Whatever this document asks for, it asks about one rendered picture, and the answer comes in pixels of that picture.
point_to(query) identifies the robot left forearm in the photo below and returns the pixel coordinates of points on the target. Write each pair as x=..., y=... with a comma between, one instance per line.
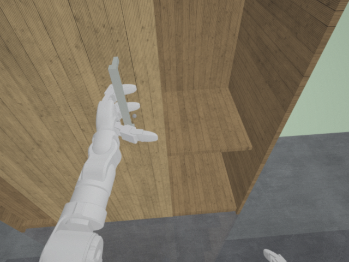
x=86, y=210

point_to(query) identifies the wardrobe door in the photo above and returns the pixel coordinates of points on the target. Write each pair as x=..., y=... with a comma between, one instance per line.
x=18, y=204
x=54, y=60

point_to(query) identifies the left robot upper arm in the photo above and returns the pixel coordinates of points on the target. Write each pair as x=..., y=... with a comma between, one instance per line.
x=74, y=246

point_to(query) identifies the handle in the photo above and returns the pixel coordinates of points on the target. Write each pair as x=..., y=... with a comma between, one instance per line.
x=118, y=88

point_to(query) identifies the left robot hand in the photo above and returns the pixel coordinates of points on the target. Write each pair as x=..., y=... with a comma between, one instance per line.
x=109, y=113

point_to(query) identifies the right robot hand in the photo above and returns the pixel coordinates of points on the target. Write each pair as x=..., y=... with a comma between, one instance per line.
x=273, y=257

